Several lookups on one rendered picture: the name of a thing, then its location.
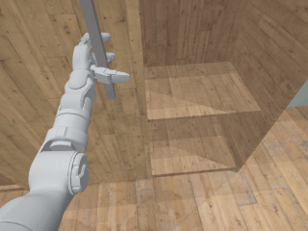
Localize wardrobe door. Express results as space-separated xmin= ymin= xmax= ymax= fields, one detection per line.
xmin=0 ymin=173 xmax=16 ymax=186
xmin=0 ymin=0 xmax=152 ymax=190

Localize left robot hand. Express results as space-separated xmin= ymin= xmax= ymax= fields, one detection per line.
xmin=72 ymin=33 xmax=131 ymax=85

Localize left robot forearm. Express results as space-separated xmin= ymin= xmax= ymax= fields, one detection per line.
xmin=28 ymin=69 xmax=97 ymax=189

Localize handle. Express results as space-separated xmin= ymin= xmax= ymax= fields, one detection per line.
xmin=79 ymin=0 xmax=116 ymax=100

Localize robot left upper arm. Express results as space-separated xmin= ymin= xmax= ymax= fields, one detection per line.
xmin=0 ymin=151 xmax=90 ymax=231

